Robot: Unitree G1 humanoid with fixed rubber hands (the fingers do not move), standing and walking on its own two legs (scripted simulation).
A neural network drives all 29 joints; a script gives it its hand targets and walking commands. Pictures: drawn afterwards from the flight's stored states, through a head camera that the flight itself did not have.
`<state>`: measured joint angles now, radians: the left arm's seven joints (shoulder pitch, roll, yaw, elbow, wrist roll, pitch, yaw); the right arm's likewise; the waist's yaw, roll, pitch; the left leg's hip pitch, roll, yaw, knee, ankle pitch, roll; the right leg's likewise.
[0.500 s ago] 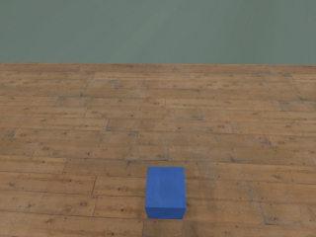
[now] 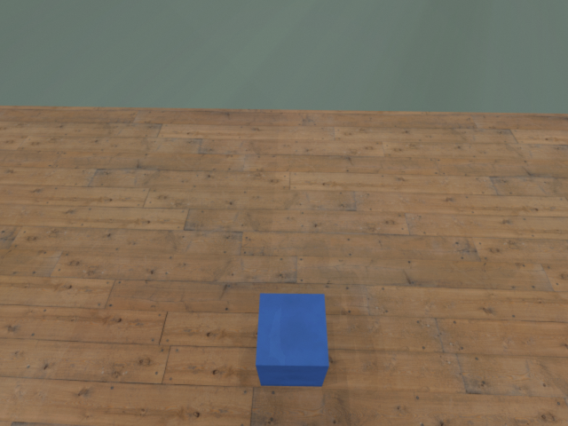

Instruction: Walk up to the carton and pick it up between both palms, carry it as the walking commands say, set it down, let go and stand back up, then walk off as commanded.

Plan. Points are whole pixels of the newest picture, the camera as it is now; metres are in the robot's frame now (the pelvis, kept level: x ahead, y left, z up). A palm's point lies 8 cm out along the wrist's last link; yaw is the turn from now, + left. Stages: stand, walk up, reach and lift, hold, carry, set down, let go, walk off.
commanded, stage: stand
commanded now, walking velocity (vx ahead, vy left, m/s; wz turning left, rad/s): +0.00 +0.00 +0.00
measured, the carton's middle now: (291, 341) +0.42 +0.00 -0.64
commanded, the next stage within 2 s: reach and lift in 0.84 s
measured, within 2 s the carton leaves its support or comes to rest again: neither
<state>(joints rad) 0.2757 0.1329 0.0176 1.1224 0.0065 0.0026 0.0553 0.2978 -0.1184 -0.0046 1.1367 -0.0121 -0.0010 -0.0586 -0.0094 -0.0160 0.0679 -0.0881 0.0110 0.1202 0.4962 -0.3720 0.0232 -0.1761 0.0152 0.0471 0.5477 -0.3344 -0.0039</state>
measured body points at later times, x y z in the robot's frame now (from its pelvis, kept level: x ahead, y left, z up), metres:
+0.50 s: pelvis -0.02 -0.01 +0.01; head -0.01 -0.01 +0.46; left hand -0.04 +0.20 -0.15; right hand -0.04 -0.23 -0.15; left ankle -0.06 +0.09 -0.73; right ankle -0.02 -0.12 -0.73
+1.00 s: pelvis -0.04 -0.02 -0.02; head +0.02 -0.02 +0.43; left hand +0.08 +0.22 -0.15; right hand +0.10 -0.25 -0.16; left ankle -0.06 +0.10 -0.73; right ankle -0.02 -0.12 -0.73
